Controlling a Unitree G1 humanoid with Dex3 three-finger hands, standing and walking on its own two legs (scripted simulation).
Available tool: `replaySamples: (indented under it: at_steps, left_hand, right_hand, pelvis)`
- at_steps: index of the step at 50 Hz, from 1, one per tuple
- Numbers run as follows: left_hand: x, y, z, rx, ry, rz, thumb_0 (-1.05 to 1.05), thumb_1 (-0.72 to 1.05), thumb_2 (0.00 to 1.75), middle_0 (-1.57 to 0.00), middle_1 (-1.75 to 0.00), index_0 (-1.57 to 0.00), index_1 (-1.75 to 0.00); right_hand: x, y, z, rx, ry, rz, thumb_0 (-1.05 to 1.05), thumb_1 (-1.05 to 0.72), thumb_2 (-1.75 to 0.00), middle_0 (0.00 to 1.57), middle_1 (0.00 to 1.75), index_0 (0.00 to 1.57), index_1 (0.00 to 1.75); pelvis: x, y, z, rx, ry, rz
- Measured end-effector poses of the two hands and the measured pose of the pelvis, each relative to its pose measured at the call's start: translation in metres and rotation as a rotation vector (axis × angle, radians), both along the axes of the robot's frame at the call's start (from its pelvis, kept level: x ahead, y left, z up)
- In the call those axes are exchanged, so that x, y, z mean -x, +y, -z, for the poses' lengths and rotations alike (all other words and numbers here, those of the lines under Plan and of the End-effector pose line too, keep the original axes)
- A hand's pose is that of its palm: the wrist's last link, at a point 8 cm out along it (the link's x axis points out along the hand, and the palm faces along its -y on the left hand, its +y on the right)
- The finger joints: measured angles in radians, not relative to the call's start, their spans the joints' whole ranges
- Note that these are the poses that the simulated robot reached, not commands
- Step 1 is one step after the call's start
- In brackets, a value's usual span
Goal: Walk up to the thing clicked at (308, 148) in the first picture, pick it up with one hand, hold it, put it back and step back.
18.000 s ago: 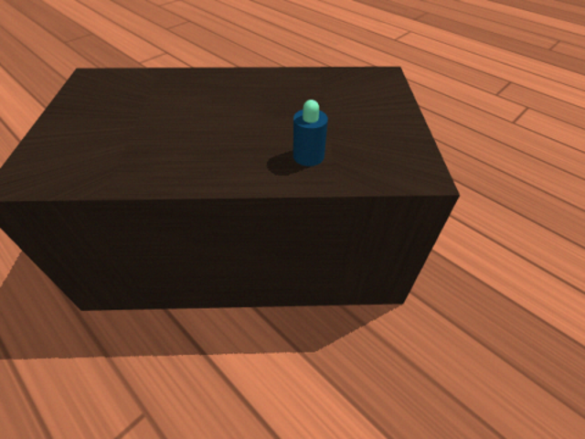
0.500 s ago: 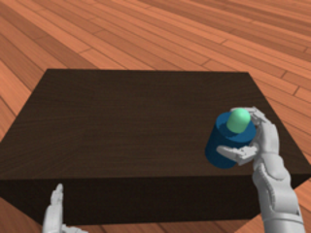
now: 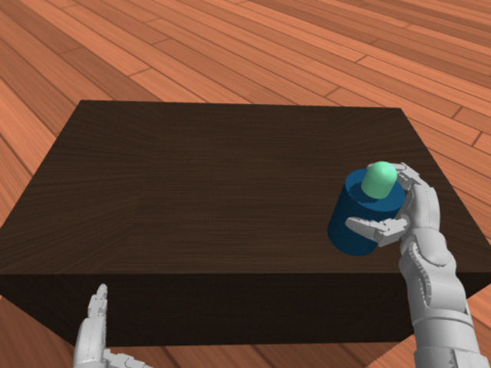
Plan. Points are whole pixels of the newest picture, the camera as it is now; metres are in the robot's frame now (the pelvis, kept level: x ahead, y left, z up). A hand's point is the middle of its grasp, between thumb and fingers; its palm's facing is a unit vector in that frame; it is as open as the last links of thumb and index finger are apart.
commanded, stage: crouch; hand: right
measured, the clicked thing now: (366, 204) +0.36 -0.17 +0.10
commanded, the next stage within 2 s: lower in 1.12 s
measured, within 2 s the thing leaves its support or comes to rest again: rests again in 1.82 s
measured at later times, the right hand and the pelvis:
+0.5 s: hand (363, 190) +0.44 -0.20 +0.04, palm faces +0.20 +0.98 -0.03, open 11.9 cm; pelvis -0.01 -0.01 -0.02, yaw +1 degrees
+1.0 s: hand (358, 188) +0.48 -0.21 +0.00, palm faces +0.20 +0.98 -0.01, open 11.9 cm; pelvis -0.01 -0.02 -0.05, yaw +2 degrees
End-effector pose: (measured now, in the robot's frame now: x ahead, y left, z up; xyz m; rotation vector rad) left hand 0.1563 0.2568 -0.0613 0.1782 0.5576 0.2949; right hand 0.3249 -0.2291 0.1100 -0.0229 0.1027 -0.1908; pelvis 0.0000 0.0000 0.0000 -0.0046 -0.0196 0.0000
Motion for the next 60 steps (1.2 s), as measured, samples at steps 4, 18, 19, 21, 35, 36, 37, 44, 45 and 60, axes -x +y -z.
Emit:
replaySamples:
  at_steps: [4, 18, 19, 21, 35, 36, 37, 44, 45, 60]
  left_hand:
    - [0.006, 0.007, -0.004, -0.025, 0.003, -0.013, -0.01, -0.53, 0.05, -0.05, -0.04, -0.05, -0.04]
    - [0.028, 0.009, 0.006, -0.07, 0.084, -0.028, -0.01, -0.54, 0.06, -0.05, -0.04, -0.05, -0.05]
    - [0.029, 0.007, 0.008, -0.068, 0.09, -0.027, -0.01, -0.54, 0.06, -0.05, -0.04, -0.05, -0.05]
    - [0.031, 0.003, 0.011, -0.065, 0.094, -0.022, -0.01, -0.55, 0.06, -0.05, -0.04, -0.06, -0.05]
    - [0.034, -0.006, 0.005, -0.103, 0.078, 0.02, -0.01, -0.55, 0.06, -0.06, -0.04, -0.06, -0.05]
    - [0.034, -0.005, 0.005, -0.11, 0.076, 0.02, -0.01, -0.55, 0.06, -0.06, -0.04, -0.06, -0.05]
    - [0.035, -0.005, 0.005, -0.114, 0.076, 0.019, -0.01, -0.55, 0.06, -0.06, -0.04, -0.06, -0.05]
    - [0.039, -0.001, 0.005, -0.142, 0.088, 0.024, -0.01, -0.54, 0.06, -0.06, -0.04, -0.06, -0.05]
    - [0.039, -0.001, 0.005, -0.145, 0.091, 0.025, -0.01, -0.54, 0.06, -0.06, -0.04, -0.06, -0.05]
    - [0.04, -0.006, 0.007, -0.156, 0.071, 0.053, -0.01, -0.54, 0.06, -0.05, -0.04, -0.06, -0.05]
  right_hand:
    - [-0.012, -0.005, 0.018, -0.003, 0.024, 0.009, -0.01, 0.61, -0.91, 0.62, 0.97, 0.67, 1.0]
    - [-0.063, -0.014, 0.057, -0.007, 0.018, 0.005, -0.01, 0.61, -0.9, 0.63, 0.96, 0.68, 0.99]
    - [-0.066, -0.015, 0.059, -0.006, 0.016, 0.008, -0.01, 0.61, -0.9, 0.63, 0.96, 0.68, 0.99]
    - [-0.073, -0.017, 0.061, -0.005, 0.011, 0.012, -0.01, 0.61, -0.9, 0.63, 0.96, 0.68, 0.99]
    - [-0.109, -0.024, 0.083, -0.017, 0.004, 0.007, -0.01, 0.61, -0.91, 0.62, 0.98, 0.67, 1.01]
    - [-0.111, -0.024, 0.084, -0.015, 0.001, 0.006, -0.01, 0.61, -0.91, 0.62, 0.98, 0.67, 1.01]
    - [-0.113, -0.025, 0.086, -0.017, 0.001, 0.006, -0.01, 0.61, -0.91, 0.62, 0.98, 0.67, 1.01]
    - [-0.121, -0.029, 0.098, -0.022, 0.002, 0.009, -0.01, 0.61, -0.91, 0.62, 0.98, 0.67, 1.01]
    - [-0.122, -0.03, 0.099, -0.023, 0.005, 0.009, -0.01, 0.61, -0.91, 0.62, 0.98, 0.67, 1.01]
    - [-0.133, -0.034, 0.11, -0.019, -0.001, 0.02, -0.01, 0.61, -0.91, 0.61, 0.99, 0.66, 1.02]
  pelvis:
    - [0.002, 0.001, 0.002, 0.003, 0.021, -0.004]
    - [0.009, -0.005, 0.015, -0.007, 0.125, -0.019]
    - [0.009, -0.006, 0.016, -0.008, 0.133, -0.02]
    - [0.009, -0.008, 0.018, -0.009, 0.148, -0.021]
    - [0.009, -0.016, 0.034, -0.016, 0.242, -0.027]
    - [0.01, -0.017, 0.036, -0.017, 0.246, -0.027]
    - [0.01, -0.017, 0.037, -0.019, 0.251, -0.026]
    - [0.01, -0.019, 0.044, -0.023, 0.283, -0.027]
    - [0.011, -0.019, 0.045, -0.023, 0.288, -0.028]
    - [0.015, -0.017, 0.057, -0.029, 0.326, -0.026]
